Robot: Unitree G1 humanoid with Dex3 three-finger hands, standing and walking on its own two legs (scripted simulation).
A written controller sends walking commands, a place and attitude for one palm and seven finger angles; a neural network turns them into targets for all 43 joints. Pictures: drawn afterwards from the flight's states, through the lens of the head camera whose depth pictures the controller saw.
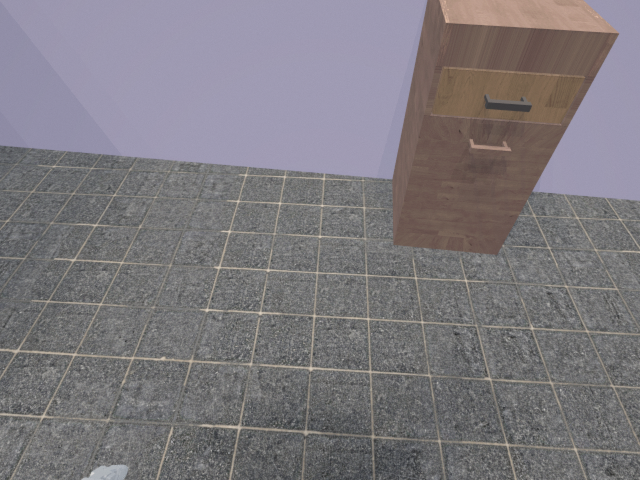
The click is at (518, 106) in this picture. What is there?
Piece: drawer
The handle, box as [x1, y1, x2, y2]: [484, 94, 531, 111]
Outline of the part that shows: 484,96 486,101 486,108 529,111 531,106 530,102 528,102 525,97 521,97 520,101 490,99 488,94 485,94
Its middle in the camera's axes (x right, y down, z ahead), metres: +0.54 -0.40 +1.12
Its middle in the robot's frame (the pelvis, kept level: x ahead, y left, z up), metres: +1.13 -0.48 -0.07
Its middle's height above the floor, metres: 0.70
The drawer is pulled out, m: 0.00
